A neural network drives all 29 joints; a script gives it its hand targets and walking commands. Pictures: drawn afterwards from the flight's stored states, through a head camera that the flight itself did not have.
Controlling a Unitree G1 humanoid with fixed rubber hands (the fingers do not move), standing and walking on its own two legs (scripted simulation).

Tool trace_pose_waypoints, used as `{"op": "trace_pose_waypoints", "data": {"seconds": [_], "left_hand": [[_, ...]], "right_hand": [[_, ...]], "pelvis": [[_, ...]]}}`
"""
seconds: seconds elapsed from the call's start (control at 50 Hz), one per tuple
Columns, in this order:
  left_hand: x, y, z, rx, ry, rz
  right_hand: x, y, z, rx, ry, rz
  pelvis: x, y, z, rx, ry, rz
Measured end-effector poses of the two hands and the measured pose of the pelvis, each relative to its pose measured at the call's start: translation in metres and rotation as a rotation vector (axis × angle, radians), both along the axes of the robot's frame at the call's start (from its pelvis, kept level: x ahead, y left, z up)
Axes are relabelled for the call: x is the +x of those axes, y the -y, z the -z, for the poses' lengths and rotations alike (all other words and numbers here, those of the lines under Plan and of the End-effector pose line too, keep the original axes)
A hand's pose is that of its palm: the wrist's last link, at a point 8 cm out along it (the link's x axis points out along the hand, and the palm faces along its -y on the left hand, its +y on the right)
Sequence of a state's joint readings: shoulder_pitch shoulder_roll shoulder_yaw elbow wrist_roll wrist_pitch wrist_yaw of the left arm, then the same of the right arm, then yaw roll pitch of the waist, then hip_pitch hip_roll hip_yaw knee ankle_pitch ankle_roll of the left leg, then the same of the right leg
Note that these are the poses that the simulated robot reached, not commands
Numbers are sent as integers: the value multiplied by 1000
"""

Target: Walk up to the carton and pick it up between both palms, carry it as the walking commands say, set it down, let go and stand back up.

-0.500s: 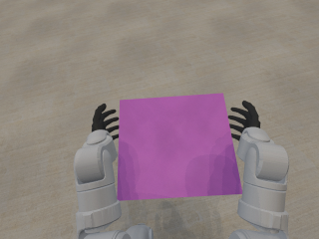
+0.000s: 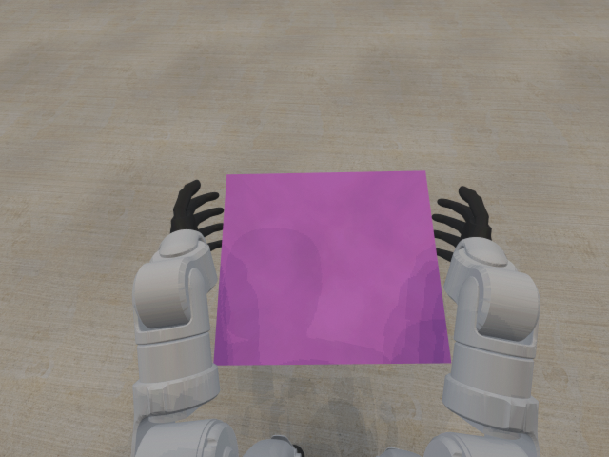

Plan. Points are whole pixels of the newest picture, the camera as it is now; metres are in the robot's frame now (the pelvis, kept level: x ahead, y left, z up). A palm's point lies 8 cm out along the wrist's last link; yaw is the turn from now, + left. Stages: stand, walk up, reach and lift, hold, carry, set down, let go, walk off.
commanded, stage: carry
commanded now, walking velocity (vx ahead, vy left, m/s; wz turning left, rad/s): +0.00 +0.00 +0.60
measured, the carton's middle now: (326, 274) +0.34 +0.01 +0.02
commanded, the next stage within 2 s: none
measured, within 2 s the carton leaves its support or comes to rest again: neither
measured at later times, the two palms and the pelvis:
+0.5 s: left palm (30, 407) +0.15 +0.29 +0.10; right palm (355, 292) +0.27 -0.02 +0.11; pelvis -0.09 +0.02 +0.00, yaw +19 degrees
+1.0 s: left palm out of the picture -0.01 +0.28 +0.12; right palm (328, 379) +0.18 +0.01 +0.12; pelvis -0.19 -0.03 +0.01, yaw +37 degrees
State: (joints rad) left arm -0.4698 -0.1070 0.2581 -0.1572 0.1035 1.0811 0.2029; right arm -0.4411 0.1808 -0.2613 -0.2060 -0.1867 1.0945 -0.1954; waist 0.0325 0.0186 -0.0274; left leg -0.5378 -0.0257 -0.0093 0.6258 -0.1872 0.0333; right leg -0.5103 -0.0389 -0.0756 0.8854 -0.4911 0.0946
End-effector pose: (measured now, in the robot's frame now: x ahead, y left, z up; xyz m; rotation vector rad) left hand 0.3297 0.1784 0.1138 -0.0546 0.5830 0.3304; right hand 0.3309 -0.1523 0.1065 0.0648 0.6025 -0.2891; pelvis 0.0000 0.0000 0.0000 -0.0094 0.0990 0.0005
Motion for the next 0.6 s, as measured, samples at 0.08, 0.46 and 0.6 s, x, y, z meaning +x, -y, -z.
{"op": "trace_pose_waypoints", "data": {"seconds": [0.08, 0.46, 0.6], "left_hand": [[-19, 11, -4, 20, 6, -17], [-162, -96, 5, -9, -12, -316], [-223, -134, 11, -38, -47, -427]], "right_hand": [[-14, 10, 3, 26, 7, -12], [-50, -116, -12, -30, 3, -339], [-83, -166, -1, -37, -40, -440]], "pelvis": [[-15, 8, 3, -6, 3, -39], [-84, -16, 4, 56, 17, -317], [-114, -12, -2, 11, 29, -399]]}}
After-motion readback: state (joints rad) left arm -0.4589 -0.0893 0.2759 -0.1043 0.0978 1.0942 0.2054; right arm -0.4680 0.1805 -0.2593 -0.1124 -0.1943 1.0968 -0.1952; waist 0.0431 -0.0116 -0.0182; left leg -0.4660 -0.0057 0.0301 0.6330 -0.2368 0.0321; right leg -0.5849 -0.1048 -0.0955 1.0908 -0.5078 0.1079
